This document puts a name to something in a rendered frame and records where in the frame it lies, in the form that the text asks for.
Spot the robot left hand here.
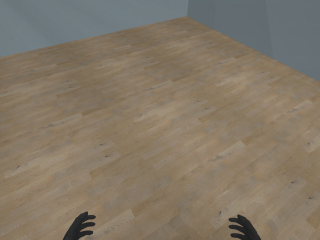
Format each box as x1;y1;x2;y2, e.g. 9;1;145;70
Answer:
63;211;96;240

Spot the robot right hand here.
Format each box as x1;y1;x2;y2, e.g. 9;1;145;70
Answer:
228;214;261;240

